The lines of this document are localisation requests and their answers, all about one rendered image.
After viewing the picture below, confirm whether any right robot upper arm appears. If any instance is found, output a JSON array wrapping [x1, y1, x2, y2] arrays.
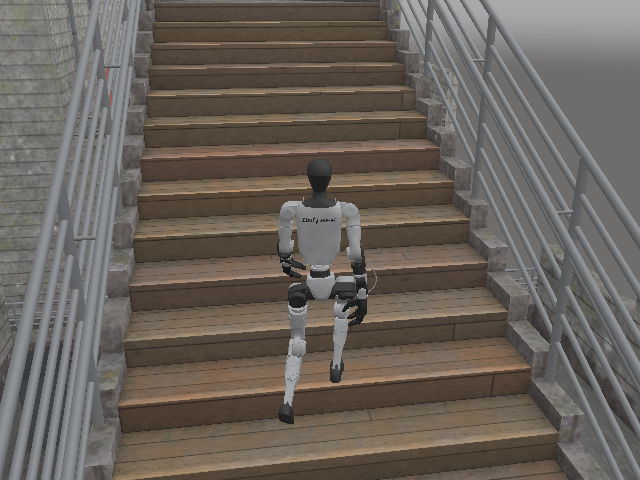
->
[[340, 202, 362, 260]]

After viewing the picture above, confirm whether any right robot thigh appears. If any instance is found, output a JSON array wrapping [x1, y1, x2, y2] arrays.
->
[[333, 276, 356, 319]]

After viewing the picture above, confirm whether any robot torso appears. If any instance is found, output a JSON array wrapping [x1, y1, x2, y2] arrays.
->
[[296, 197, 343, 301]]

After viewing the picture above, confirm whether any right robot hand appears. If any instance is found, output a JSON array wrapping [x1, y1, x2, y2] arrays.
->
[[342, 296, 367, 326]]

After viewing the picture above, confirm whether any robot left forearm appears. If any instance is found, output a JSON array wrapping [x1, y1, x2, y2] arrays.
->
[[277, 239, 292, 267]]

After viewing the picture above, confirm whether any left robot hand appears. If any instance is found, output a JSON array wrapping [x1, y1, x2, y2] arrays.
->
[[282, 258, 306, 278]]

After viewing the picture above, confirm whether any robot right forearm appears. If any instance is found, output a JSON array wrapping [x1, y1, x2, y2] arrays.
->
[[351, 245, 368, 299]]

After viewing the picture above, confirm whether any left robot upper arm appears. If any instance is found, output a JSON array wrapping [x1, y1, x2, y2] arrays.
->
[[278, 201, 299, 253]]

